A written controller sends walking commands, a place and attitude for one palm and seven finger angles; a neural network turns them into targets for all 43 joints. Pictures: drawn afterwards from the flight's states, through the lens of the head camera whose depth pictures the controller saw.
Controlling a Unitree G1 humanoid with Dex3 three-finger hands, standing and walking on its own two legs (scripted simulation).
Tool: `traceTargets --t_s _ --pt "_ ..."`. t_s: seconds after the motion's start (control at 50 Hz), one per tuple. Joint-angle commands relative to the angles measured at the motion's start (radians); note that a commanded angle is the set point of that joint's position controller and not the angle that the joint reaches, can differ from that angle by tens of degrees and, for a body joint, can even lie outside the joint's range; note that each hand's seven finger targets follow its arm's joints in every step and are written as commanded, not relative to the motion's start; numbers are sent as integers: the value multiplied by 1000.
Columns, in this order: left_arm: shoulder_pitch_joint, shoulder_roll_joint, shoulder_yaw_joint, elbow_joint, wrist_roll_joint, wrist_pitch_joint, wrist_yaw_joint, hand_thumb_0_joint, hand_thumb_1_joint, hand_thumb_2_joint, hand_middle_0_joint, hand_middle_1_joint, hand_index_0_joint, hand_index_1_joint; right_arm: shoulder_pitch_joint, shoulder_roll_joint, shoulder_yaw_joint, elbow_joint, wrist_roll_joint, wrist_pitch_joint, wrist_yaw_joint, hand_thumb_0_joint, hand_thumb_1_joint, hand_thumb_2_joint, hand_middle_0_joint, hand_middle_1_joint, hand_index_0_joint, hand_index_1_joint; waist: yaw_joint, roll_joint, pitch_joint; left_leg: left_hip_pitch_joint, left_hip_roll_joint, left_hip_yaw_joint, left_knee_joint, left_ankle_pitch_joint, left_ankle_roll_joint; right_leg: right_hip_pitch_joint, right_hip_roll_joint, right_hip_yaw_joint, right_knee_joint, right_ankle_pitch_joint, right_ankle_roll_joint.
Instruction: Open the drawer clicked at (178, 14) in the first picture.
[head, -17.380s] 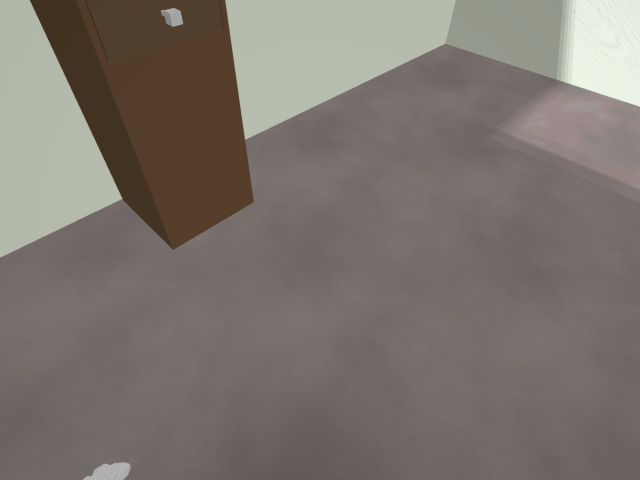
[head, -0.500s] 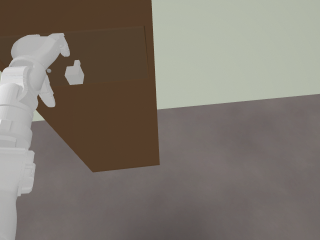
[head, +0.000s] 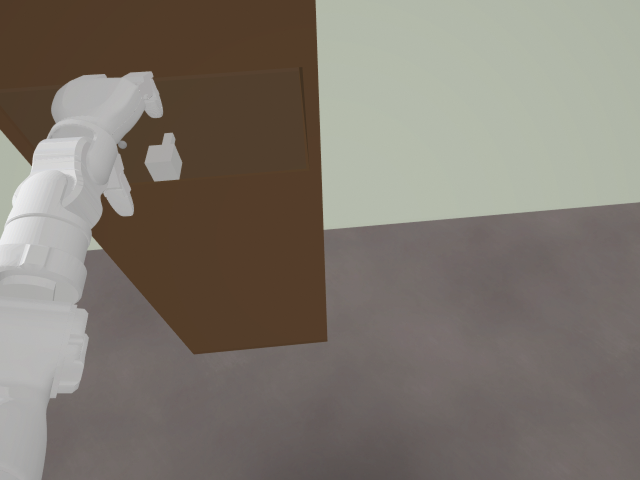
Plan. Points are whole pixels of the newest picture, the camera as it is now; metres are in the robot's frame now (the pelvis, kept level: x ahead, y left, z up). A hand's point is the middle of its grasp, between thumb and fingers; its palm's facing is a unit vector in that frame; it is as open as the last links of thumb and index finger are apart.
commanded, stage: re-aim the fingers above the handle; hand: left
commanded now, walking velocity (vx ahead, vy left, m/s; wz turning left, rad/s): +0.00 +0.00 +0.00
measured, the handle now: (166, 153) +0.53 +0.22 +0.10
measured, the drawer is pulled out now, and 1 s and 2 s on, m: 0.00 0.00 0.00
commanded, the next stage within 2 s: lower the fingers behind the handle in 1.82 s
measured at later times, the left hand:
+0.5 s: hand (126, 140) +0.48 +0.23 +0.16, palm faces +0.01 +0.01 -1.00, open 13.8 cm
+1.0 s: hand (157, 148) +0.46 +0.19 +0.17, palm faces +0.07 -0.03 -1.00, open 13.9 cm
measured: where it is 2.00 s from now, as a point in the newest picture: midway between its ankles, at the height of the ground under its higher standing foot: outside the picture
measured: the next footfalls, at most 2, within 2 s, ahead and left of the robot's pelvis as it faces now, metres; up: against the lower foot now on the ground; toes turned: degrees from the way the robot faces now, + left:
none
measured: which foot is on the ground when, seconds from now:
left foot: down 0.00-1.00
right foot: down 0.00-1.00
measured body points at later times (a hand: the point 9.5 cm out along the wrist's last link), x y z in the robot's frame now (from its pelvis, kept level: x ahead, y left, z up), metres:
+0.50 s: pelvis +0.00 -0.01 +0.00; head +0.05 -0.03 +0.45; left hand +0.47 +0.23 +0.22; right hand +0.06 -0.29 -0.13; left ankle -0.04 +0.11 -0.73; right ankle +0.00 -0.14 -0.73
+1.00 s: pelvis +0.00 +0.00 +0.00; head +0.03 -0.03 +0.45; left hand +0.45 +0.19 +0.22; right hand +0.10 -0.27 -0.13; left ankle -0.04 +0.11 -0.73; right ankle +0.00 -0.14 -0.73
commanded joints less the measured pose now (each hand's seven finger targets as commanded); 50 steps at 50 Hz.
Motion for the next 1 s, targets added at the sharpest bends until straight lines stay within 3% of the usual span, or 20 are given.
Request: traceTargets --t_s 0.0,0.1,0.18,0.22,0.26,0.34,0.4,0.44,0.5,0.54,0.58,0.64,0.68,0.72,0.74,0.78,0.82,0.86,0.92,0.98 --pt "-509 280 100 -217 -7 -7 54 0 -500 300 -300 -1200 -300 -1200 70 -166 -54 -80 -5 -23 -12 0 -900 -900 200 300 200 300 -22 -24 -393 165 -34 -16 -22 480 28 218 67 -3 -5 331 -50" --pt "-497 285 111 -249 -10 -6 64 0 -500 300 -300 -1200 -300 -1200 61 -161 -56 -90 -4 -24 -9 0 -900 -900 200 300 200 300 -8 -11 -425 170 -35 -12 -19 502 29 250 65 1 -1 357 -49" --pt "-481 292 107 -187 -4 25 63 0 -500 300 -300 -1200 -300 -1200 49 -168 -49 -80 2 -21 -12 0 -900 -900 200 300 200 300 -18 -43 -342 119 -35 -7 -39 414 30 232 62 -1 -14 323 -45" --pt "-474 322 125 -210 0 24 63 0 -500 300 -300 -1200 -300 -1200 37 -165 -50 -91 3 -21 -16 0 -900 -900 200 300 200 300 -3 -20 -379 125 -39 0 -38 416 33 267 59 8 -11 334 -45" --pt "-481 286 98 -239 0 25 58 0 -500 300 -300 -1200 -300 -1200 38 -160 -52 -93 1 -22 -15 0 -900 -900 200 300 200 300 -3 -2 -401 146 -38 2 -36 443 31 269 58 8 -7 352 -46" --pt "-448 298 113 -236 -7 25 50 0 -500 300 -300 -1200 -300 -1200 31 -165 -53 -95 4 -21 -17 0 -900 -900 200 300 200 300 0 -24 -373 135 -36 1 -43 428 33 277 58 7 -13 348 -46" --pt "-432 317 132 -294 -12 16 42 0 -500 300 -300 -1200 -300 -1200 22 -167 -56 -109 4 -21 -20 0 -900 -900 200 300 200 300 12 -13 -422 158 -39 4 -41 464 35 309 60 11 -11 372 -48" --pt "-431 272 98 -297 -15 22 42 0 -500 300 -300 -1200 -300 -1200 21 -160 -56 -104 5 -22 -18 0 -900 -900 200 300 200 300 3 -10 -392 164 -38 4 -39 464 35 288 59 8 -13 376 -46" --pt "-389 340 157 -262 -18 29 40 0 -500 300 -300 -1200 -300 -1200 9 -173 -51 -102 6 -18 -21 0 -900 -900 200 300 200 300 16 -53 -373 133 -37 7 -51 441 34 319 57 11 -18 374 -47" --pt "-388 296 120 -266 -19 36 39 0 -500 300 -300 -1200 -300 -1200 0 -163 -49 -106 9 -20 -22 0 -900 -900 200 300 200 300 12 -43 -351 132 -38 11 -54 423 36 305 54 11 -19 366 -44" --pt "-378 336 148 -257 -11 37 37 0 -500 300 -300 -1200 -300 -1200 1 -169 -48 -102 10 -19 -24 0 -900 -900 200 300 200 300 18 -48 -347 125 -38 12 -58 422 34 305 56 9 -20 366 -44" --pt "-410 258 79 -268 -15 35 29 0 -500 300 -300 -1200 -300 -1200 -2 -163 -49 -103 13 -25 -23 0 -900 -900 200 300 200 300 -7 -52 -323 143 -37 7 -57 395 36 266 56 7 -29 327 -42" --pt "-435 281 95 -311 -13 21 26 0 -500 300 -300 -1200 -300 -1200 4 -164 -54 -104 10 -29 -24 0 -900 -900 200 300 200 300 0 -19 -374 172 -39 5 -49 422 35 275 58 11 -24 343 -45" --pt "-468 246 64 -316 -19 12 22 0 -500 300 -300 -1200 -300 -1200 7 -159 -53 -99 8 -32 -26 0 -900 -900 200 300 200 300 -18 -25 -368 187 -40 -1 -45 413 38 253 58 10 -29 325 -44" --pt "-434 235 68 -351 -27 6 22 0 -500 300 -300 -1200 -300 -1200 8 -156 -56 -106 8 -33 -23 0 -900 -900 200 300 200 300 1 -9 -389 201 -40 -4 -45 444 36 266 59 8 -23 340 -47" --pt "-404 148 14 -466 -47 4 22 0 -500 300 -300 -1200 -300 -1200 -10 -144 -61 -124 7 -37 -13 0 -900 -900 200 300 200 300 13 49 -443 269 -36 -9 -35 548 31 263 62 5 -15 369 -51" --pt "-357 105 -2 -516 -67 22 29 0 -500 300 -300 -1200 -300 -1200 -23 -140 -64 -125 6 -39 1 0 -900 -900 200 300 200 300 18 35 -441 295 -29 -18 -27 601 26 254 66 -1 -15 372 -50" --pt "-330 138 39 -472 -67 58 45 0 -500 300 -300 -1200 -300 -1200 -41 -147 -55 -119 8 -34 6 0 -900 -900 200 300 200 300 29 -12 -375 246 -31 -19 -45 554 21 258 66 -10 -21 356 -51" --pt "-349 242 124 -341 -47 114 81 0 -500 300 -300 -1200 -300 -1200 -73 -155 -31 -102 12 -25 1 0 -900 -900 200 300 200 300 46 -70 -266 136 -40 -9 -88 415 19 280 59 -14 -34 296 -53" --pt "-369 257 118 -306 -8 153 101 0 -500 300 -300 -1200 -300 -1200 -92 -142 -18 -106 11 -22 -7 0 -900 -900 200 300 200 300 59 -68 -299 128 -42 4 -100 410 19 320 54 -10 -27 303 -53"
